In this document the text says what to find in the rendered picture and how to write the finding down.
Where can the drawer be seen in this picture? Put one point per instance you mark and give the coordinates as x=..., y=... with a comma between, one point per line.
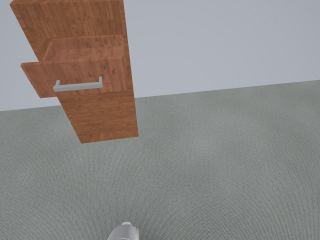
x=80, y=60

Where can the handle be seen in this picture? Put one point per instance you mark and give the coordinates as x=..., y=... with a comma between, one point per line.
x=79, y=86

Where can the cabinet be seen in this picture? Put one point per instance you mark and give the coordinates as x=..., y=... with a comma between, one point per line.
x=94, y=117

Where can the robot left thigh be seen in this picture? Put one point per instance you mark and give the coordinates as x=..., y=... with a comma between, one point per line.
x=124, y=232

